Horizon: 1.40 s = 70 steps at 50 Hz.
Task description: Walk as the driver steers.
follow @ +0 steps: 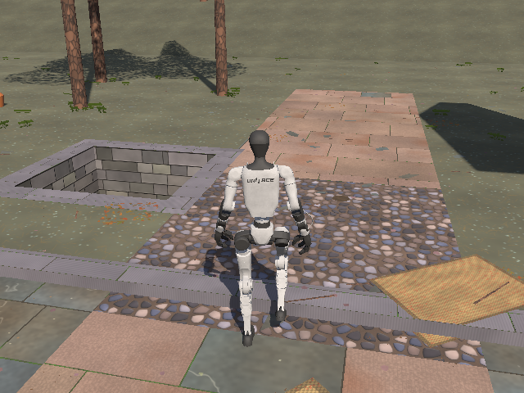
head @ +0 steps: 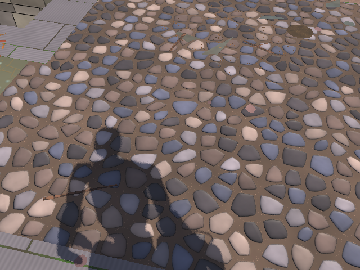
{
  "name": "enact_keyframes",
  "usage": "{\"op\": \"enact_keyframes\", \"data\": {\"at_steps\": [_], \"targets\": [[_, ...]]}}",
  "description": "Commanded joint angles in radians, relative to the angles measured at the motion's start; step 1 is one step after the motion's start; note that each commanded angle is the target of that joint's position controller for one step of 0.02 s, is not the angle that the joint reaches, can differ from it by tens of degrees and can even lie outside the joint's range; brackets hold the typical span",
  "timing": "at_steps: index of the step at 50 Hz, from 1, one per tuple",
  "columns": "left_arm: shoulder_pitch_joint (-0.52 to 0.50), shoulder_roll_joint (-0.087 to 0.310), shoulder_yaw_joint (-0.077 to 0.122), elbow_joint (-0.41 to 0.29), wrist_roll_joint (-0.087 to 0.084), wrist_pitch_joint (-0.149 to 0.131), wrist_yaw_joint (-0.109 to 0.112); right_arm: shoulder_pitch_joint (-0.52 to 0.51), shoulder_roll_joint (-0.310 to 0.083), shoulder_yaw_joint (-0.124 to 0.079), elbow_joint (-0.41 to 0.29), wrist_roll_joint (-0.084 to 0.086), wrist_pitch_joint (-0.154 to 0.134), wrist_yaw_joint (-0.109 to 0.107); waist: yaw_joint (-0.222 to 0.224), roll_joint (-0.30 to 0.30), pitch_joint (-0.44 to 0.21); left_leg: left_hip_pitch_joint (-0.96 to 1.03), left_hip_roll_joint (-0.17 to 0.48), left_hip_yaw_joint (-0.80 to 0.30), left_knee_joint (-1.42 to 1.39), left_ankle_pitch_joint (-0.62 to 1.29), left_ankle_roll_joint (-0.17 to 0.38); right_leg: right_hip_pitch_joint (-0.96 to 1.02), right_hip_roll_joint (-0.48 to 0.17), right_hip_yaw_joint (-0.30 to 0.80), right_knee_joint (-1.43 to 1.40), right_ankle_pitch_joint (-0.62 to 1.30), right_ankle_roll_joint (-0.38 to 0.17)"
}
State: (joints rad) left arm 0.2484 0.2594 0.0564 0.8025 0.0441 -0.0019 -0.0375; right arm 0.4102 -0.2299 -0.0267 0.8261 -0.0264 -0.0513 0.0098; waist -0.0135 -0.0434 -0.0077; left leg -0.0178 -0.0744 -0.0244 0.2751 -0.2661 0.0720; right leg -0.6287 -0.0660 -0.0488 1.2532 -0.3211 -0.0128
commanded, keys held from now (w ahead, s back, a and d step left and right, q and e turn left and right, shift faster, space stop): w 1.00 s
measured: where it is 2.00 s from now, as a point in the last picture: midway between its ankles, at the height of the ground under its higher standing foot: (212, 130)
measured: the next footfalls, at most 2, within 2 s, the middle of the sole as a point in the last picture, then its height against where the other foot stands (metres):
right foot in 0.28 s outside the picture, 0.10 m higher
left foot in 0.88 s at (187, 212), level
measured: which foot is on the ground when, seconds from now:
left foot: down 0.00-0.30, up 0.32-0.86, down 0.88-1.00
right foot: up 0.00-0.26, down 0.28-0.90, up 0.92-1.00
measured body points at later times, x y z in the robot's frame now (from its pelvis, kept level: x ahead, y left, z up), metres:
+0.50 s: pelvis +0.29 -0.10 +0.07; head +0.30 -0.11 +0.52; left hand +0.32 +0.14 -0.06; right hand +0.43 -0.34 -0.04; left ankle +0.27 +0.06 -0.49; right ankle +0.30 -0.14 -0.64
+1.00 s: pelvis +0.61 -0.10 +0.09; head +0.63 -0.11 +0.54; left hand +0.65 +0.17 -0.04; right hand +0.75 -0.36 -0.02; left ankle +0.66 -0.03 -0.64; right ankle +0.46 -0.21 -0.53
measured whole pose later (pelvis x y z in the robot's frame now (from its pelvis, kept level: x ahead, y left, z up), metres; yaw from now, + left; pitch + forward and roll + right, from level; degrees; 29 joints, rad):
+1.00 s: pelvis +0.61 -0.10 +0.09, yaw -2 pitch +2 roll +2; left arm 0.34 0.26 0.03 0.90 -0.02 -0.10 0.00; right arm 0.14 -0.26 -0.05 0.78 0.00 -0.09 0.02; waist 0.01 0.00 0.02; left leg -0.32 -0.09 0.08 0.43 -0.14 0.10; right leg -0.35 0.01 0.06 1.25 -0.37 -0.05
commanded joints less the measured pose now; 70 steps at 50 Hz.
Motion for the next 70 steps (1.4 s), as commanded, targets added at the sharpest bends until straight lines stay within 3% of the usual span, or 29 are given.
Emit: {"op": "enact_keyframes", "data": {"at_steps": [1, 5, 9, 11, 13, 14, 15, 16, 17, 18, 19, 21, 26, 29, 37, 41, 43, 44, 45, 46, 47, 49, 53, 57, 64, 66, 68, 69, 70], "targets": [[-0.155, 0.039, 0.009, -0.122, 0.000, -0.003, 0.015, 0.109, -0.138, -0.034, 0.009, -0.007, -0.023, -0.012, -0.035, 0.168, 0.120, 0.128, 0.336, -0.273, -0.120, 0.234, 0.235, -0.447, -0.006, -0.008, 0.373, -0.099, 0.001], [-0.336, 0.007, -0.024, -0.257, -0.009, -0.007, 0.041, 0.132, -0.140, -0.029, 0.064, -0.016, -0.039, -0.027, -0.015, 0.087, 0.195, 0.176, 0.368, -0.232, -0.176, 0.103, 0.190, -0.797, -0.037, 0.049, 0.565, -0.268, -0.051], [-0.360, -0.050, -0.084, -0.346, -0.006, 0.013, 0.013, 0.085, -0.130, -0.014, 0.113, 0.008, -0.029, -0.042, 0.031, 0.063, 0.136, -0.058, 0.279, -0.035, -0.317, 0.337, 0.117, -0.393, -0.051, -0.059, 0.109, -0.139, -0.096], [-0.222, -0.041, -0.072, -0.290, -0.011, 0.014, 0.004, 0.036, -0.178, -0.014, 0.088, 0.039, -0.032, -0.027, 0.073, 0.117, 0.001, -0.186, 0.268, 0.038, -0.223, 1.042, 0.114, 0.104, 0.054, -0.151, -0.022, -0.015, -0.126], [0.042, 0.023, -0.036, -0.210, -0.022, 0.010, 0.020, 0.065, -0.256, -0.042, 0.110, 0.027, -0.025, -0.018, 0.181, 0.197, -0.172, -0.030, 0.297, 0.040, 0.158, 1.483, 0.077, 0.315, 0.146, -0.133, -0.141, -0.105, -0.141], [0.180, 0.071, -0.014, -0.169, -0.020, 0.003, 0.029, 0.030, -0.267, -0.053, 0.108, 0.031, -0.028, -0.008, 0.255, 0.195, -0.242, -0.055, 0.268, 0.038, 0.439, 1.402, 0.042, 0.468, 0.130, -0.026, -0.294, -0.103, -0.164], [0.283, 0.204, 0.028, -0.117, 0.007, -0.013, 0.037, 0.056, -0.149, -0.032, 0.070, 0.058, -0.041, 0.012, 0.227, -0.078, -0.307, -0.304, 0.109, 0.008, 0.864, 0.653, -0.007, 0.639, -0.107, 0.440, -0.583, -0.313, -0.224], [0.285, 0.287, 0.051, -0.079, -0.025, -0.003, 0.046, 0.065, -0.097, -0.032, 0.031, 0.015, -0.055, 0.032, 0.176, -0.284, -0.391, -0.496, -0.070, -0.134, 1.169, -0.004, -0.016, 0.692, -0.261, 0.992, -0.931, -0.208, -0.217], [0.123, 0.255, 0.049, -0.105, -0.023, -0.012, 0.042, 0.088, -0.065, -0.031, 0.024, 0.005, -0.060, 0.036, 0.075, -0.138, -0.293, -0.594, -0.033, -0.241, 1.327, 0.029, -0.001, 0.591, -0.306, 1.008, -0.937, -0.208, -0.219], [0.035, 0.166, 0.031, -0.092, -0.023, -0.023, 0.036, 0.031, -0.060, -0.027, 0.006, 0.000, -0.054, 0.031, 0.027, -0.009, -0.136, -0.628, 0.035, -0.122, 1.352, 0.057, 0.007, 0.430, -0.282, 0.852, -0.908, -0.264, -0.217], [0.026, 0.050, -0.017, -0.105, -0.029, -0.069, 0.017, -0.109, -0.063, -0.017, -0.033, 0.066, -0.058, 0.025, 0.064, 0.061, -0.084, -0.668, 0.075, -0.108, 1.372, 0.030, 0.026, 0.314, -0.253, 0.705, -0.941, -0.236, -0.205], [0.005, -0.038, -0.039, -0.020, -0.012, -0.111, -0.004, -0.113, -0.049, -0.011, -0.060, 0.058, -0.033, 0.007, -0.019, 0.025, -0.034, -0.662, 0.145, -0.117, 1.422, 0.088, 0.073, 0.189, -0.186, 0.475, -0.937, -0.093, -0.176], [0.043, -0.022, -0.039, 0.070, -0.045, -0.119, 0.000, -0.192, -0.025, 0.015, -0.113, 0.048, -0.006, -0.002, -0.049, 0.041, 0.056, -0.803, 0.122, -0.094, 1.106, 0.224, 0.051, 0.206, -0.051, 0.106, -1.025, 0.233, -0.112], [0.122, 0.025, -0.037, 0.091, -0.047, -0.124, 0.030, -0.286, -0.051, 0.002, -0.137, 0.029, -0.016, 0.008, -0.007, -0.011, -0.008, -0.772, 0.128, 0.025, 0.855, 0.364, 0.004, 0.359, -0.024, 0.025, -1.064, 0.556, -0.086], [0.288, 0.096, -0.018, 0.133, -0.055, -0.083, 0.077, -0.591, -0.020, 0.002, -0.222, 0.061, -0.040, 0.049, 0.102, -0.026, 0.056, -0.796, 0.091, 0.086, 0.278, 0.353, -0.026, 0.791, -0.122, 0.068, -1.081, 0.744, -0.049], [0.264, 0.136, 0.000, 0.131, -0.043, -0.063, 0.090, -0.552, -0.070, -0.020, -0.220, 0.057, -0.058, 0.067, 0.039, -0.084, 0.002, -0.618, 0.011, 0.127, 0.199, 0.242, 0.033, 0.897, -0.143, 0.062, -0.913, 1.225, -0.056], [0.200, 0.163, 0.011, 0.110, -0.032, -0.047, 0.090, -0.334, -0.134, -0.049, -0.152, 0.054, -0.054, 0.053, -0.073, -0.112, -0.096, -0.373, 0.002, 0.113, 0.136, 0.258, 0.083, 0.872, -0.138, 0.064, -0.671, 1.357, -0.054], [0.126, 0.162, 0.009, 0.082, -0.032, -0.054, 0.079, -0.132, -0.172, -0.064, -0.103, 0.039, -0.050, 0.034, -0.175, -0.108, -0.206, -0.027, 0.093, 0.019, 0.171, 0.330, 0.140, 0.653, -0.119, 0.063, -0.460, 1.203, -0.064], [0.177, 0.047, -0.020, 0.049, -0.020, -0.070, 0.060, 0.019, -0.242, -0.081, -0.068, 0.005, -0.046, 0.020, -0.151, 0.117, -0.351, 0.438, 0.367, -0.359, 0.235, 0.330, 0.288, 0.192, 0.052, 0.050, -0.058, 0.440, -0.011], [0.260, 0.026, -0.034, 0.071, -0.042, -0.098, 0.043, -0.011, -0.188, -0.070, -0.060, 0.012, -0.043, 0.010, -0.107, 0.214, -0.441, 0.527, 0.494, -0.718, 0.118, 0.192, 0.401, -0.020, 0.150, 0.191, 0.186, -0.232, -0.008], [0.149, 0.130, -0.006, 0.035, -0.072, -0.122, 0.029, -0.112, -0.137, -0.059, -0.074, 0.034, -0.038, -0.001, -0.099, 0.149, -0.254, 0.336, 0.429, -0.574, 0.035, 0.075, 0.324, -0.085, 0.077, 0.237, 0.187, -0.155, -0.041], [0.020, 0.127, -0.002, -0.005, -0.084, -0.133, 0.032, -0.224, -0.076, -0.036, -0.084, 0.030, -0.047, 0.009, -0.021, 0.020, -0.033, 0.023, 0.342, -0.338, -0.068, 0.153, 0.249, -0.082, 0.000, 0.158, 0.092, -0.020, -0.042], [0.070, 0.061, -0.010, -0.011, -0.059, -0.095, 0.038, -0.223, -0.091, -0.034, -0.058, 0.030, -0.064, 0.025, 0.061, 0.079, 0.015, -0.198, 0.266, -0.170, -0.138, 0.331, 0.217, -0.014, -0.080, 0.119, -0.051, 0.043, 0.004], [-0.115, 0.044, -0.027, -0.080, -0.041, -0.093, 0.041, -0.161, -0.154, -0.049, -0.035, 0.031, -0.062, 0.005, 0.013, 0.085, 0.043, -0.281, 0.188, -0.034, -0.144, 0.405, 0.168, 0.020, -0.075, 0.061, -0.397, 0.287, 0.036], [-0.314, 0.077, -0.021, -0.149, -0.062, -0.107, 0.011, -0.018, -0.189, -0.060, 0.021, 0.053, -0.031, -0.006, -0.055, 0.114, 0.034, 0.005, 0.295, -0.092, -0.042, 0.332, 0.116, 0.019, -0.012, 0.071, -0.720, 0.349, -0.011], [-0.259, 0.105, -0.007, -0.142, -0.058, -0.110, 0.005, -0.033, -0.202, -0.066, 0.026, 0.049, -0.018, -0.011, -0.008, 0.131, 0.008, 0.051, 0.309, -0.093, 0.037, 0.463, 0.089, 0.106, 0.013, 0.057, -0.753, 0.270, -0.045], [0.021, 0.188, 0.034, -0.064, -0.049, -0.109, 0.015, -0.056, -0.174, -0.054, 0.008, 0.034, -0.011, -0.017, 0.122, 0.102, -0.165, -0.061, 0.222, -0.019, 0.364, 0.577, 0.036, 0.501, 0.004, 0.063, -0.735, 0.304, -0.110], [0.157, 0.291, 0.057, -0.048, -0.024, -0.106, 0.022, 0.037, -0.080, -0.025, -0.025, 0.024, -0.024, -0.014, 0.117, -0.098, -0.336, -0.424, 0.099, 0.045, 0.758, 0.230, -0.032, 0.913, -0.249, 0.427, -0.722, 0.278, -0.241], [0.200, 0.258, 0.054, -0.030, -0.045, -0.096, 0.016, 0.088, -0.058, -0.013, -0.006, 0.035, -0.043, -0.007, 0.120, -0.260, -0.452, -0.648, 0.010, -0.041, 0.984, -0.294, -0.059, 1.057, -0.346, 0.792, -0.890, 0.117, -0.345]]}}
